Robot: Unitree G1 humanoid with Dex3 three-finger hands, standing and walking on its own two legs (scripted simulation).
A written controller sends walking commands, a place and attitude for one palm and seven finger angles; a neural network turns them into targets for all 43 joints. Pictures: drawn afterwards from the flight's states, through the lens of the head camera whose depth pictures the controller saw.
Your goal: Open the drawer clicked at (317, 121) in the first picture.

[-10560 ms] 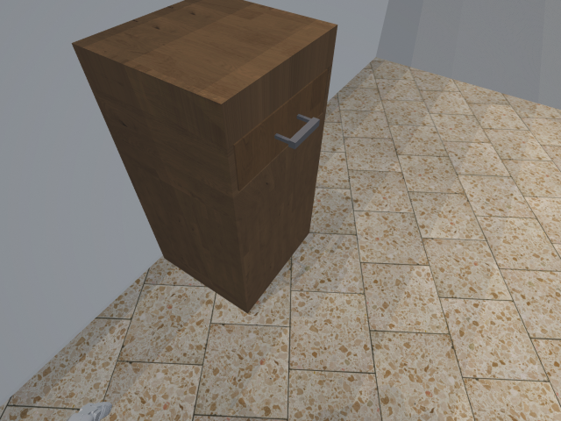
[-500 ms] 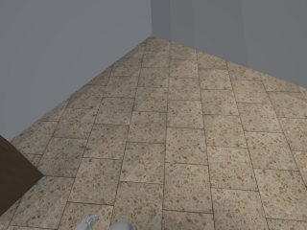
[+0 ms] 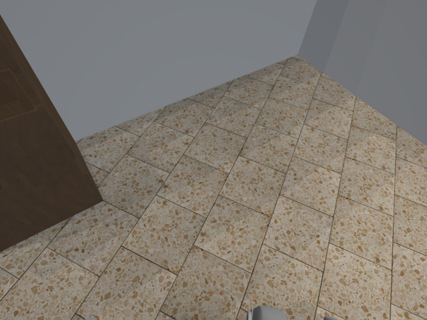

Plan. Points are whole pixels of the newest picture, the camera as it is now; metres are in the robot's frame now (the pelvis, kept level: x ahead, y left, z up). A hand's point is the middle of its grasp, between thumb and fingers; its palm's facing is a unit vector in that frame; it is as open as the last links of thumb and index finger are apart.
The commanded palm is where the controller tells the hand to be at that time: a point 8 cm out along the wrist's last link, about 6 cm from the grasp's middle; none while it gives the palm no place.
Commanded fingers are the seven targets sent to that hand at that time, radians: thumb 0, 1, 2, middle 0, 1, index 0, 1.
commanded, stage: turn to face it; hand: left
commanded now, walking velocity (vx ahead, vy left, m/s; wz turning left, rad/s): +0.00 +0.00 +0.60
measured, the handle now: out of the picture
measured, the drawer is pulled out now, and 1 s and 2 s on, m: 0.00 0.00 0.00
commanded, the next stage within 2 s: take the last steps up to it in 1.04 s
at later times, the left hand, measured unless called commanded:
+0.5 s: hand out of the picture +0.03 +0.13 -0.14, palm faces +0.31 -0.91 -0.29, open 7.4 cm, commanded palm none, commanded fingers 0.00 0.90 0.90 -0.20 -0.30 -0.20 -0.30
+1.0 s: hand out of the picture -0.09 +0.17 -0.17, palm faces +0.57 -0.78 -0.26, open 7.4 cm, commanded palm none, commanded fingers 0.00 0.90 0.90 -0.20 -0.30 -0.20 -0.30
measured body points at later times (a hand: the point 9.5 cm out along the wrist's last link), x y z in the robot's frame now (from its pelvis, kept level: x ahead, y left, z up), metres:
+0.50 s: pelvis +0.01 -0.07 +0.00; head +0.06 -0.10 +0.45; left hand +0.01 +0.18 -0.12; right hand +0.16 -0.31 -0.16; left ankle -0.07 +0.08 -0.64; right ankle +0.02 -0.16 -0.74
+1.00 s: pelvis -0.02 -0.04 +0.00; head +0.00 -0.01 +0.45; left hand -0.12 +0.22 -0.15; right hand +0.21 -0.18 -0.13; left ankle -0.06 +0.05 -0.74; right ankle +0.05 -0.18 -0.67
